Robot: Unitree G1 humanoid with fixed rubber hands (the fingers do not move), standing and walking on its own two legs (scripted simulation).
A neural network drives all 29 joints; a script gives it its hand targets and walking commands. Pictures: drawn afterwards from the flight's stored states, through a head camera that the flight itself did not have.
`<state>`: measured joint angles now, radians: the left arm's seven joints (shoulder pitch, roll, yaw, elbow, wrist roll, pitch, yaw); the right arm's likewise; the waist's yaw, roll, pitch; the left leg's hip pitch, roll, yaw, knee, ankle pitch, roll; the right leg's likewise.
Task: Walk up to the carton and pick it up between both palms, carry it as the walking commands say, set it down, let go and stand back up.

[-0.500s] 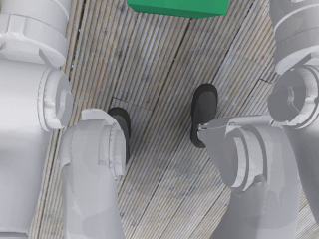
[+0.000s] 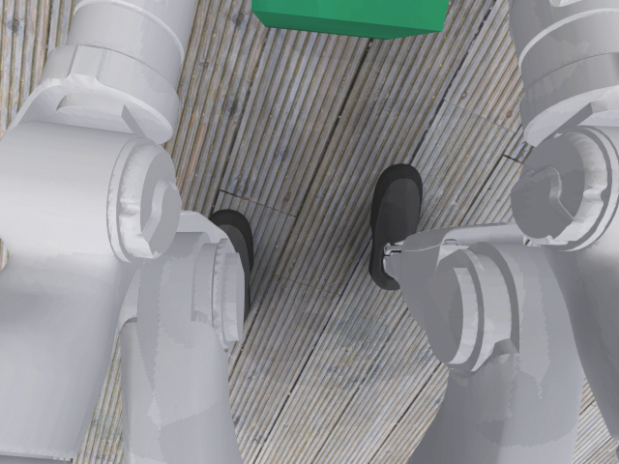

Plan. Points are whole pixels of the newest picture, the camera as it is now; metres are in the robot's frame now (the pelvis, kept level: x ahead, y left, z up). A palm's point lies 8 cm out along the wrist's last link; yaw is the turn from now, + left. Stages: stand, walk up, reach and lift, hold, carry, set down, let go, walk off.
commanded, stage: reach and lift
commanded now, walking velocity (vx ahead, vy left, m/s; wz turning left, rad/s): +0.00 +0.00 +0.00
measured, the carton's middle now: out of the picture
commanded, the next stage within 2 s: none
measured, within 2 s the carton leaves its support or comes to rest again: leaves its support in 0.98 s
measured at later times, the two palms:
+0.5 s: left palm out of the picture +0.57 +0.08 -0.21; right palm out of the picture +0.56 -0.18 -0.21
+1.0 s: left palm out of the picture +0.57 +0.08 -0.20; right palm out of the picture +0.57 -0.18 -0.20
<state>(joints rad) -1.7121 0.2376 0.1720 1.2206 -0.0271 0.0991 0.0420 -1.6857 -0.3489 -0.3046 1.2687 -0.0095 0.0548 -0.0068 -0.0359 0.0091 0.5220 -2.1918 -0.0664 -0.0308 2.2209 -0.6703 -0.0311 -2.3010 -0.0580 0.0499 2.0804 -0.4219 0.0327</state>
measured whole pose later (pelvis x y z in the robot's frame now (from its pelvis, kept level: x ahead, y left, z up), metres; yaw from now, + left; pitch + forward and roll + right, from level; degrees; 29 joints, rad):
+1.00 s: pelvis +0.00 +0.00 +0.00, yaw +0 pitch +36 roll +0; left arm -1.62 0.20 0.19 0.97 0.02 0.25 0.07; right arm -1.68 -0.34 -0.25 1.14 -0.01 0.21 -0.07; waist -0.04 0.01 0.52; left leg -2.18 -0.07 -0.03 2.23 -0.68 -0.03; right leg -2.30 -0.05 0.05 2.10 -0.43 0.03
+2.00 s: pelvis -0.01 -0.02 +0.03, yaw +1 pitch +29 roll +3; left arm -1.58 0.11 0.39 0.75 0.12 0.42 0.14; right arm -1.61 -0.19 -0.27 0.88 0.00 0.40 -0.34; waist -0.04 0.01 0.52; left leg -1.96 -0.08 -0.03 2.12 -0.67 -0.06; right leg -2.10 0.01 0.08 2.03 -0.43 0.03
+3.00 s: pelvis -0.02 -0.02 +0.12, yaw +2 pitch +26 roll +3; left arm -1.33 -0.03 0.42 0.76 0.21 0.41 0.25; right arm -1.32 -0.05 -0.36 0.80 -0.04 0.43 -0.38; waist -0.06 0.01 0.28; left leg -1.70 -0.09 -0.04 1.82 -0.58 -0.06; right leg -1.81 0.02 0.10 1.75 -0.40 0.05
